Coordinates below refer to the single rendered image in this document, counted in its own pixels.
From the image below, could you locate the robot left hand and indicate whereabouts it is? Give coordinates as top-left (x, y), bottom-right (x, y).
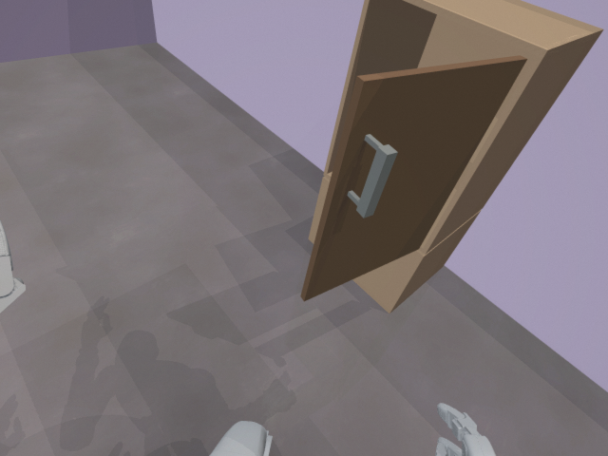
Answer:
top-left (0, 220), bottom-right (26, 313)

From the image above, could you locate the robot right hand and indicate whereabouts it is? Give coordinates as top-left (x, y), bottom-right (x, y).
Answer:
top-left (435, 403), bottom-right (496, 456)

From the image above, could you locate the left robot thigh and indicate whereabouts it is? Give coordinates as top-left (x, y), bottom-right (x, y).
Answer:
top-left (209, 421), bottom-right (273, 456)

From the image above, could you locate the handle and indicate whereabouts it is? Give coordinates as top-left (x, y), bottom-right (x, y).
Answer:
top-left (347, 134), bottom-right (398, 219)

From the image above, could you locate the cupboard door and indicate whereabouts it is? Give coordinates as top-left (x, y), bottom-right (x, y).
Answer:
top-left (301, 55), bottom-right (527, 301)

